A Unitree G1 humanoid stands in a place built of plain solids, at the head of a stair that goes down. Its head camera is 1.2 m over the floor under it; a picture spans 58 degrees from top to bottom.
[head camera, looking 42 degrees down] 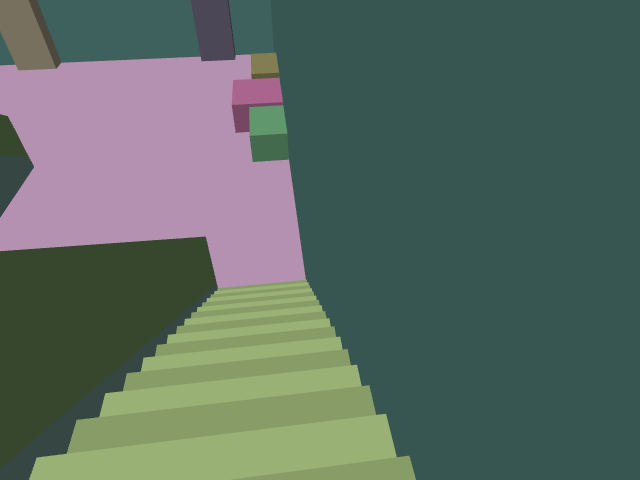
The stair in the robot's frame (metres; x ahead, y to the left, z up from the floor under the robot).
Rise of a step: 0.20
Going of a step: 0.23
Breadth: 1.27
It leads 7 degrees to the left of straight ahead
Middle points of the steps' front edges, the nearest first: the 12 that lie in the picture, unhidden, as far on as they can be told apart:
0.71 0.38 -0.40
0.94 0.41 -0.60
1.17 0.43 -0.80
1.40 0.46 -0.99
1.63 0.49 -1.19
1.86 0.52 -1.39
2.09 0.55 -1.59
2.32 0.58 -1.79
2.55 0.61 -1.99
2.78 0.64 -2.19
3.01 0.67 -2.39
3.24 0.70 -2.59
